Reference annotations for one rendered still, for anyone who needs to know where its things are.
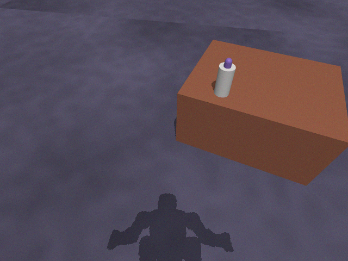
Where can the bottle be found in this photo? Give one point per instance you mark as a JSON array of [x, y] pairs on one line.
[[224, 78]]

